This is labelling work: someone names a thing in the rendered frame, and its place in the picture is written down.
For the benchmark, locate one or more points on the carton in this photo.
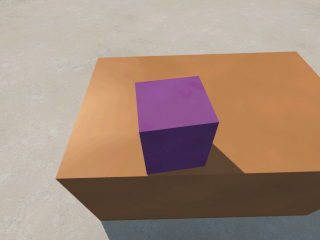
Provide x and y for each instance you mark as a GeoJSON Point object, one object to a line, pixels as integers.
{"type": "Point", "coordinates": [177, 123]}

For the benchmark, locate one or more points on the pedestal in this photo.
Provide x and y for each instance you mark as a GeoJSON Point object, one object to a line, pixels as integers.
{"type": "Point", "coordinates": [265, 156]}

